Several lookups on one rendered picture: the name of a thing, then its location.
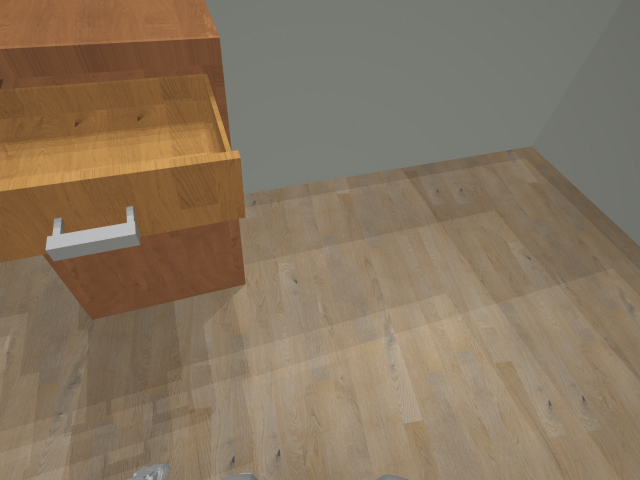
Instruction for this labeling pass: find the handle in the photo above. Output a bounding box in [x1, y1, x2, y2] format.
[46, 206, 140, 261]

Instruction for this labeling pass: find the cabinet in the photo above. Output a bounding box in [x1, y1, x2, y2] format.
[0, 0, 246, 320]

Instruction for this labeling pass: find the drawer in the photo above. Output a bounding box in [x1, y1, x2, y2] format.
[0, 74, 246, 263]

